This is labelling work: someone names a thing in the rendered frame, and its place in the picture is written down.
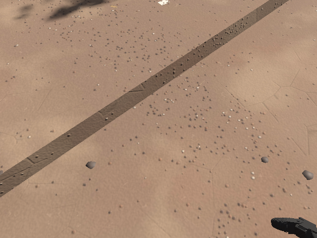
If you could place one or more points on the robot right hand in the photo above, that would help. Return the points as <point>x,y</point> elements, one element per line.
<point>300,227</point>

